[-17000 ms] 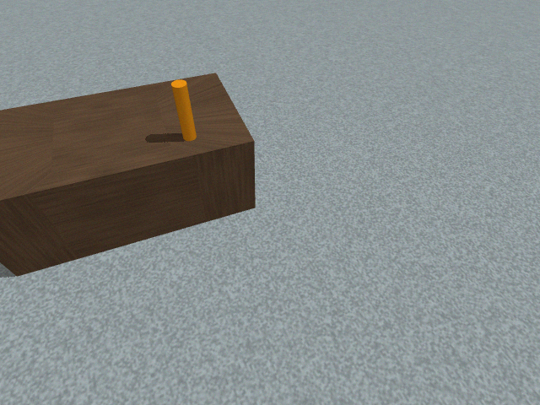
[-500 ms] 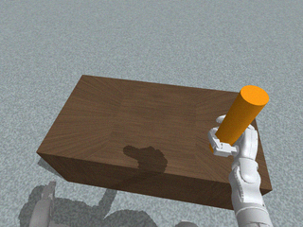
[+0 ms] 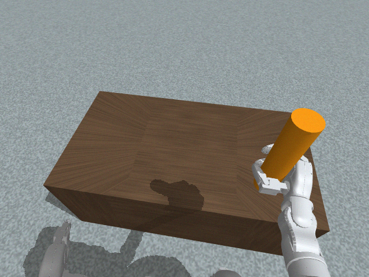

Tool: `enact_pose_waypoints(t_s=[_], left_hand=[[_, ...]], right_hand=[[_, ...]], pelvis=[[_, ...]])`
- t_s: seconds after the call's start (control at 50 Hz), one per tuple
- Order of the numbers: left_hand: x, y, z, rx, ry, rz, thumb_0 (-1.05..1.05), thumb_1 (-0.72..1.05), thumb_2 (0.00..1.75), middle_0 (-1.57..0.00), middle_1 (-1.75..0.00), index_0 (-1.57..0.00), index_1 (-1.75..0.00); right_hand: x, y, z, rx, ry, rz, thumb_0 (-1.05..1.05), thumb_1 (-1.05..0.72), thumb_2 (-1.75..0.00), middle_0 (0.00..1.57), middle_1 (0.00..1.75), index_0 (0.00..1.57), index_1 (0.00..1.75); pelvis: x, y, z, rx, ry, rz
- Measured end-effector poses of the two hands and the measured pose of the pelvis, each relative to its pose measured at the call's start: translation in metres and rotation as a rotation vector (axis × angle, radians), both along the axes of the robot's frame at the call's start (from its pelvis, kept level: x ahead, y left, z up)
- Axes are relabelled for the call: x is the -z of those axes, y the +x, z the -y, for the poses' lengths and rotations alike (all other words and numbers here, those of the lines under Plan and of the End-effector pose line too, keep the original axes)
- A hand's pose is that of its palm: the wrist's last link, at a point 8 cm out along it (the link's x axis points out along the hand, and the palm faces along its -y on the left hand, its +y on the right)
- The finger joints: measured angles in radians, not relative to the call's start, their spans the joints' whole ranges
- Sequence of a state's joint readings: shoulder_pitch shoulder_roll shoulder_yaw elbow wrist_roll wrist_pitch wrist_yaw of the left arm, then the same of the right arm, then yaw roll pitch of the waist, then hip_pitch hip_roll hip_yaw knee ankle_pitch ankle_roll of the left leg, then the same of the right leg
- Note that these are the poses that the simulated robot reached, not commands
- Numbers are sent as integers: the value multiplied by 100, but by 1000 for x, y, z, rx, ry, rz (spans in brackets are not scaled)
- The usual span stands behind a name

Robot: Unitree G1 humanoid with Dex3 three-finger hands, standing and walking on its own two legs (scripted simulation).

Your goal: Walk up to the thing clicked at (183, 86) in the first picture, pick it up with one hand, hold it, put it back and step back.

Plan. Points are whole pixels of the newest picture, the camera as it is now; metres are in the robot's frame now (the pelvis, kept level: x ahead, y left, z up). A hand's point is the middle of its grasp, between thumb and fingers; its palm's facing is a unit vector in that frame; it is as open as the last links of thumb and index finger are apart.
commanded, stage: hold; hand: right
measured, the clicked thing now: (281, 158) +0.33 -0.19 +0.09
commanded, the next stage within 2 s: crouch in 1.06 s
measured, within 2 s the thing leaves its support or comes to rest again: neither
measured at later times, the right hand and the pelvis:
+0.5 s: hand (267, 166) +0.34 -0.17 +0.05, palm faces +0.26 +0.96 +0.03, open 7.2 cm; pelvis +0.00 +0.00 +0.00, yaw +0 degrees
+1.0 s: hand (269, 167) +0.33 -0.18 +0.05, palm faces +0.26 +0.97 +0.02, open 7.2 cm; pelvis +0.01 +0.01 +0.00, yaw +0 degrees
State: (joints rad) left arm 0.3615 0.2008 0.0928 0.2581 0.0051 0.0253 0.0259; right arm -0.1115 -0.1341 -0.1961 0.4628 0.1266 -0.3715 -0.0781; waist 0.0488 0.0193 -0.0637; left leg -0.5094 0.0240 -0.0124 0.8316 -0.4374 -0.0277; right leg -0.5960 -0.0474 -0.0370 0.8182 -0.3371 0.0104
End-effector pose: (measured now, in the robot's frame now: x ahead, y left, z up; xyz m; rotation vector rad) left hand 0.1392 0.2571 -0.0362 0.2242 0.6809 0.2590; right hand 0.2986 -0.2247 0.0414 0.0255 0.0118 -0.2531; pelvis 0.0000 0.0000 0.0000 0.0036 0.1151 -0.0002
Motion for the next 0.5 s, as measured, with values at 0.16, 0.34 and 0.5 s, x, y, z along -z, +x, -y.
enact_pose_waypoints(t_s=[0.16,0.34,0.5], left_hand=[[-4,5,-1,-4,4,23,-1,-52,5,-5,-6,-6,-6],[-3,2,-1,3,0,7,-1,-52,4,-5,-6,-6,-5],[0,2,-5,-7,7,-3,-1,-52,4,-5,-6,-6,-6]], right_hand=[[-9,4,2,17,-6,27,-2,9,-116,88,111,89,112],[0,5,-2,-5,5,-9,-2,9,-116,88,111,89,112],[-5,4,-4,12,-2,15,-2,9,-116,88,111,89,112]], pelvis=[[-1,2,0,1,0,11],[-1,1,-1,1,-2,2],[-1,3,-1,-2,-1,4]])
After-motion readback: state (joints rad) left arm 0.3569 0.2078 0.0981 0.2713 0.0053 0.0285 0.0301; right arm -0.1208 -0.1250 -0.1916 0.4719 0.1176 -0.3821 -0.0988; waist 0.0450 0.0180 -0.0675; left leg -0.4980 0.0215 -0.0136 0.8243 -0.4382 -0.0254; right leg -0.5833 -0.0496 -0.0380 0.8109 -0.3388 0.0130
